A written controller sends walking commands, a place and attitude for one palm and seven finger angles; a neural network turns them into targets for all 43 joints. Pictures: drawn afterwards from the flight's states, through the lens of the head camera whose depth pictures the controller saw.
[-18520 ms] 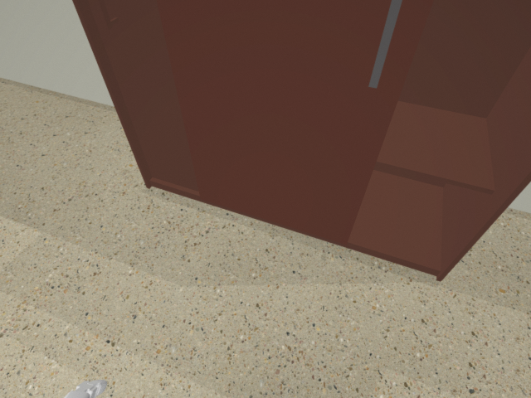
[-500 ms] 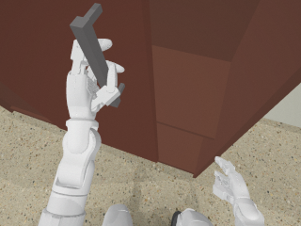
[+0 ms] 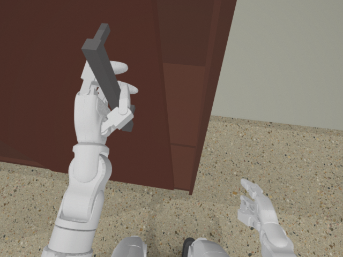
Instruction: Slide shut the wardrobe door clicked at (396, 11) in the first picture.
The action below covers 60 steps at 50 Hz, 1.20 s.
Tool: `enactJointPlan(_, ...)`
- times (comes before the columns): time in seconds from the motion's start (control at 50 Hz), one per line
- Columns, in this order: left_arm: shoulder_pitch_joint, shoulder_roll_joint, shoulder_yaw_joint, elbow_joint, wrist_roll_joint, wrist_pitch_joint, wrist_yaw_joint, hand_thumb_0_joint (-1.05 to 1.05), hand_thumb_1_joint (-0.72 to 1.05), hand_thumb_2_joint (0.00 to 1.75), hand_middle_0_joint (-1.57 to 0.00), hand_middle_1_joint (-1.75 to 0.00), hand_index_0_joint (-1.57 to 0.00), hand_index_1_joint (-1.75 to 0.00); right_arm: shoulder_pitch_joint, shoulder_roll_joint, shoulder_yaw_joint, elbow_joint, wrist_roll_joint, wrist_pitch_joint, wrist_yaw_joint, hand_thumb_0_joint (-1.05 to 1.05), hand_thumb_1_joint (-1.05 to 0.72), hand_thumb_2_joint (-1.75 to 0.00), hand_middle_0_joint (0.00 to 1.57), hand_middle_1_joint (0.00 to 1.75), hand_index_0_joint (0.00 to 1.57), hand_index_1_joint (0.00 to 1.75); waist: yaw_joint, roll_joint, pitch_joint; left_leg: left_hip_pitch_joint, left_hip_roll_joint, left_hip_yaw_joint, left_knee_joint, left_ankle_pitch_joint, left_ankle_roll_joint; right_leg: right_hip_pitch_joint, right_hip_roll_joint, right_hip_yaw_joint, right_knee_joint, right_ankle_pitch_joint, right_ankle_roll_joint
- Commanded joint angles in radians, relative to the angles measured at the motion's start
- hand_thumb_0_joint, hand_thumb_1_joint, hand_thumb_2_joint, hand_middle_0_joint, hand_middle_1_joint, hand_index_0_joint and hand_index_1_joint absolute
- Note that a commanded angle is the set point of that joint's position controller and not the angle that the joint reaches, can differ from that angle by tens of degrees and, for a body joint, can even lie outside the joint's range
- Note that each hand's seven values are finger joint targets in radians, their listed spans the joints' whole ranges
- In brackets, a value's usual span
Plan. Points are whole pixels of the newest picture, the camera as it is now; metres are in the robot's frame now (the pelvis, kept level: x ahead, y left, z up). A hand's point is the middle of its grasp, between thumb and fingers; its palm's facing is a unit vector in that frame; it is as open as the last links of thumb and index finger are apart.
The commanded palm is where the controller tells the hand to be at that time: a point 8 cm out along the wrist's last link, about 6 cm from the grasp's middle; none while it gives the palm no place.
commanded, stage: step sideways, sliding the door along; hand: left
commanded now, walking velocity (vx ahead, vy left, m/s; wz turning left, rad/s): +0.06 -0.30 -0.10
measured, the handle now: (117, 87) +0.39 +0.13 +0.17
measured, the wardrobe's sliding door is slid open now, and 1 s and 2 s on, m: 0.08 0.00 0.00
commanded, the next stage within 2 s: stop walking and hold the door there in 0.62 s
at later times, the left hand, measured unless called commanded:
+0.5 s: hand (177, 115) +0.33 +0.02 +0.17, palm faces +0.15 -0.99 -0.07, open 6.2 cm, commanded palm +0.30 +0.02 +0.17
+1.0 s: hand (175, 112) +0.34 +0.02 +0.16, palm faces +0.43 -0.87 -0.23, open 6.3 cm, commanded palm +0.30 +0.06 +0.16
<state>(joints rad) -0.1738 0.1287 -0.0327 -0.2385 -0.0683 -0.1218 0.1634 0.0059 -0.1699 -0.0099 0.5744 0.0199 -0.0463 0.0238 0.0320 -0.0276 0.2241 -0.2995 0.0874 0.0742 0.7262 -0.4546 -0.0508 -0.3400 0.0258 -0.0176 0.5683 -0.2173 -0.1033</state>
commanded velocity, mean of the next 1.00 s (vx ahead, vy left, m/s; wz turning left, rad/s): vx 0.15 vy -0.12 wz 0.00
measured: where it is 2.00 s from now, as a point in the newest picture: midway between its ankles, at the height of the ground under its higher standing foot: outside the picture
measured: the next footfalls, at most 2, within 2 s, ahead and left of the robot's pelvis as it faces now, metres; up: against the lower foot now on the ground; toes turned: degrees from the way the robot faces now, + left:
left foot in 0.06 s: +0.01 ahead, +0.19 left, +0.00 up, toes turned +8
left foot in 0.44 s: -0.03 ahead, +0.05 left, +0.00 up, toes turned +2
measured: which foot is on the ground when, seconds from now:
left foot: up 0.00-0.04, down 0.06-0.24, up 0.26-0.42, down 0.44-0.76, up 0.78-0.88, down 0.90-1.00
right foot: down 0.00-0.42, up 0.44-0.68, down 0.70-1.00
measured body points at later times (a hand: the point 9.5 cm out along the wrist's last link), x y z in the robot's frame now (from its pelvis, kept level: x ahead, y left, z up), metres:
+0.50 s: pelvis -0.07 -0.11 -0.01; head -0.03 -0.12 +0.44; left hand +0.32 +0.07 +0.17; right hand +0.08 -0.35 -0.11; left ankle -0.07 +0.04 -0.74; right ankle -0.03 -0.13 -0.69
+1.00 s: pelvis -0.05 -0.24 +0.00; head -0.04 -0.26 +0.45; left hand +0.31 +0.07 +0.18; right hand +0.11 -0.53 -0.09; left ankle -0.04 -0.08 -0.73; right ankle -0.05 -0.37 -0.74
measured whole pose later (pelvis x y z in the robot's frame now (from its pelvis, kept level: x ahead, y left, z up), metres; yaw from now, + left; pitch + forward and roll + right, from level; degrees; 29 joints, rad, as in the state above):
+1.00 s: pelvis -0.05 -0.24 +0.00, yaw -4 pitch -2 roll +0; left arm -0.39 0.41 0.34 0.48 -0.06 -0.10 0.14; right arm 0.13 -0.32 -0.05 0.67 0.05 -0.02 -0.06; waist 0.01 0.06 0.06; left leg -0.18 0.09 0.06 0.47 -0.23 -0.04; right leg -0.19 -0.05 -0.03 0.47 -0.25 0.03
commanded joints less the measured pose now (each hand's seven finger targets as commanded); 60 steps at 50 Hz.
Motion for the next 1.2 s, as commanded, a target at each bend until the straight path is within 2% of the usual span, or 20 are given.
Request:
enactJointPlan(0.0,-0.396,0.091,-0.093,-0.344,0.029,-0.138,-0.07,0.0,0.9,0.9,-0.45,-1.4,-0.45,-1.4,-0.009,-0.078,-0.059,-0.138,0.005,-0.025,-0.018,0.0,-0.9,-0.9,0.2,0.3,0.2,0.3,-0.076,-0.103,-0.668,0.307,0.112,-0.01,-0.245,0.455,0.042,0.26,-0.193,0.199,0.025,0.775,0.031)
enactJointPlan(0.04,-0.407,0.066,-0.086,-0.27,0.015,-0.126,-0.09,0.0,0.9,0.9,-0.45,-1.4,-0.45,-1.4,-0.022,-0.13,-0.078,-0.15,0.005,-0.009,-0.008,0.0,-0.9,-0.9,0.2,0.3,0.2,0.3,-0.057,0.113,-0.65,0.364,0.347,-0.181,-0.27,0.855,0.16,0.136,-0.069,0.132,0.107,0.271,0.094)
enactJointPlan(0.1,-0.544,0.084,-0.057,-0.214,0.036,-0.109,-0.102,0.0,0.9,0.9,-0.45,-1.4,-0.45,-1.4,-0.069,-0.115,-0.062,-0.146,-0.006,0.012,0.002,0.0,-0.9,-0.9,0.2,0.3,0.2,0.3,-0.035,0.411,-0.479,0.191,0.427,-0.106,-0.293,0.79,0.194,0.087,-0.038,0.049,0.211,-0.179,0.1)
enactJointPlan(0.18,-0.628,0.053,-0.067,-0.06,0.03,-0.062,-0.106,0.0,0.9,0.9,-0.45,-1.4,-0.45,-1.4,-0.035,-0.129,-0.054,-0.132,0.029,0.027,-0.001,0.0,-0.9,-0.9,0.2,0.3,0.2,0.3,-0.037,0.142,-0.466,0.044,0.252,0.0,-0.106,0.38,0.101,0.249,-0.034,0.035,0.006,0.038,0.095)
enactJointPlan(0.22,-0.636,0.125,-0.007,0.001,0.029,-0.045,-0.089,0.0,0.9,0.9,-0.45,-1.4,-0.45,-1.4,-0.019,-0.109,-0.06,-0.129,0.036,0.017,-0.018,0.0,-0.9,-0.9,0.2,0.3,0.2,0.3,-0.03,-0.281,-0.476,-0.023,-0.032,0.067,0.193,-0.122,0.036,0.142,-0.205,0.425,-0.325,0.019,0.031)
enactJointPlan(0.24,-0.615,0.103,-0.016,0.012,0.021,-0.038,-0.08,0.0,0.9,0.9,-0.45,-1.4,-0.45,-1.4,-0.03,-0.12,-0.064,-0.121,0.025,0.008,-0.029,0.0,-0.9,-0.9,0.2,0.3,0.2,0.3,-0.005,-0.256,-0.457,-0.067,-0.066,-0.037,0.361,-0.171,0.036,0.127,-0.265,0.564,-0.432,-0.038,0.023)
enactJointPlan(0.28,-0.716,0.057,-0.054,-0.105,0.017,-0.071,-0.069,0.0,0.9,0.9,-0.45,-1.4,-0.45,-1.4,-0.011,-0.066,-0.026,-0.079,0.029,-0.03,-0.038,0.0,-0.9,-0.9,0.2,0.3,0.2,0.3,-0.054,-0.144,-0.513,-0.014,-0.077,-0.026,0.252,-0.08,0.027,0.225,-0.172,0.343,-0.423,0.089,0.35)
enactJointPlan(0.34,-0.683,0.154,0.02,-0.033,0.03,-0.064,-0.048,0.0,0.9,0.9,-0.45,-1.4,-0.45,-1.4,0.0,-0.123,-0.039,-0.046,0.007,-0.031,-0.06,0.0,-0.9,-0.9,0.2,0.3,0.2,0.3,-0.047,-0.112,-0.586,0.16,-0.09,0.062,-0.221,0.022,0.048,0.317,-0.108,0.183,-0.289,0.312,0.076)
enactJointPlan(0.38,-0.683,0.149,-0.006,-0.039,0.025,-0.076,-0.06,0.0,0.9,0.9,-0.45,-1.4,-0.45,-1.4,0.038,-0.126,-0.041,-0.057,0.016,-0.04,-0.057,0.0,-0.9,-0.9,0.2,0.3,0.2,0.3,-0.072,0.099,-0.598,0.379,0.013,0.038,-0.456,0.266,0.099,0.17,-0.053,0.15,-0.117,0.256,0.173)
enactJointPlan(0.42,-0.689,0.098,-0.021,0.047,-0.003,-0.067,-0.075,0.0,0.9,0.9,-0.45,-1.4,-0.45,-1.4,-0.006,-0.162,-0.062,-0.111,0.003,-0.03,-0.042,0.0,-0.9,-0.9,0.2,0.3,0.2,0.3,-0.045,0.321,-0.531,0.381,0.511,-0.477,-0.483,0.606,0.364,-0.125,0.004,0.163,0.591,-0.177,0.171)
enactJointPlan(0.5,-0.806,-0.005,-0.099,0.076,-0.003,-0.044,-0.104,0.0,0.9,0.9,-0.45,-1.4,-0.45,-1.4,0.014,-0.143,-0.049,-0.073,0.008,0.002,-0.027,0.0,-0.9,-0.9,0.2,0.3,0.2,0.3,-0.03,0.094,-0.437,0.443,0.437,-0.275,-0.28,0.791,0.3,-0.313,-0.098,0.207,0.548,-0.246,0.082)
enactJointPlan(0.56,-0.935,-0.159,-0.231,0.129,0.004,-0.022,-0.112,0.0,0.9,0.9,-0.45,-1.4,-0.45,-1.4,0.061,-0.15,-0.049,-0.092,0.037,-0.005,-0.025,0.0,-0.9,-0.9,0.2,0.3,0.2,0.3,-0.059,0.23,-0.47,0.331,0.275,-0.027,-0.267,0.655,0.187,-0.028,-0.04,-0.034,0.243,-0.136,0.106)
enactJointPlan(0.62,-0.953,-0.054,-0.153,0.189,0.001,-0.031,-0.098,0.0,0.9,0.9,-0.45,-1.4,-0.45,-1.4,0.078,-0.175,-0.06,-0.08,0.046,-0.019,-0.018,0.0,-0.9,-0.9,0.2,0.3,0.2,0.3,-0.067,0.356,-0.496,0.355,0.21,-0.006,-0.157,0.7,0.125,0.076,-0.002,-0.125,0.002,-0.062,0.116)
enactJointPlan(0.68,-0.919,0.06,-0.068,0.224,0.01,-0.045,-0.081,0.0,0.9,0.9,-0.45,-1.4,-0.45,-1.4,0.071,-0.162,-0.058,-0.08,0.064,-0.026,-0.022,0.0,-0.9,-0.9,0.2,0.3,0.2,0.3,-0.069,0.214,-0.509,0.281,0.098,0.019,-0.01,0.651,0.096,0.26,-0.032,-0.098,-0.189,0.321,0.099)
enactJointPlan(0.7,-0.913,0.115,-0.027,0.236,0.007,-0.04,-0.07,0.0,0.9,0.9,-0.45,-1.4,-0.45,-1.4,0.088,-0.153,-0.064,-0.066,0.075,-0.021,-0.026,0.0,-0.9,-0.9,0.2,0.3,0.2,0.3,-0.071,0.063,-0.56,0.209,0.05,0.028,0.036,0.586,0.099,0.356,-0.094,-0.021,-0.145,0.513,0.064)
enactJointPlan(0.72,-0.687,0.796,0.604,0.578,0.043,-0.028,-0.021,0.0,0.9,0.9,-0.45,-1.4,-0.45,-1.4,0.117,-0.218,-0.085,0.019,0.044,0.007,-0.053,0.0,-0.9,-0.9,0.2,0.3,0.2,0.3,-0.029,-0.178,-0.558,0.025,0.006,0.056,0.106,0.44,0.036,0.385,-0.149,0.104,-0.088,0.661,0.026)
enactJointPlan(0.76,-0.677,0.584,0.402,0.504,0.049,-0.059,-0.056,0.0,0.9,0.9,-0.45,-1.4,-0.45,-1.4,0.092,-0.162,-0.045,0.003,0.03,0.023,-0.061,0.0,-0.9,-0.9,0.2,0.3,0.2,0.3,-0.021,-0.081,-0.532,-0.125,-0.026,-0.036,0.141,-0.071,0.051,0.457,-0.266,0.194,-0.123,0.63,-0.007)
enactJointPlan(0.9,-0.55,0.519,0.386,0.494,0.027,-0.055,-0.043,0.0,0.9,0.9,-0.45,-1.4,-0.45,-1.4,0.073,-0.229,-0.065,-0.028,0.033,-0.018,-0.09,0.0,-0.9,-0.9,0.2,0.3,0.2,0.3,-0.031,-0.105,-0.522,0.18,0.03,-0.016,-0.278,0.559,0.069,0.37,-0.195,0.113,-0.124,0.625,0.108)
enactJointPlan(0.96,-0.498,0.566,0.411,0.483,0.041,-0.062,-0.035,0.0,0.9,0.9,-0.45,-1.4,-0.45,-1.4,0.076,-0.229,-0.066,-0.028,0.03,-0.012,-0.096,0.0,-0.9,-0.9,0.2,0.3,0.2,0.3,-0.043,0.063,-0.456,0.139,0.017,0.016,-0.255,0.488,0.06,0.324,-0.221,0.123,-0.142,0.642,0.099)
enactJointPlan(1.18,-0.465,0.513,0.362,0.42,0.034,-0.07,-0.015,0.0,0.9,0.9,-0.45,-1.4,-0.45,-1.4,0.092,-0.229,-0.052,-0.051,0.029,-0.018,-0.117,0.0,-0.9,-0.9,0.2,0.3,0.2,0.3,-0.035,0.11,-0.449,0.176,0.087,-0.056,-0.343,0.413,0.084,0.185,-0.12,0.043,-0.129,0.192,0.123)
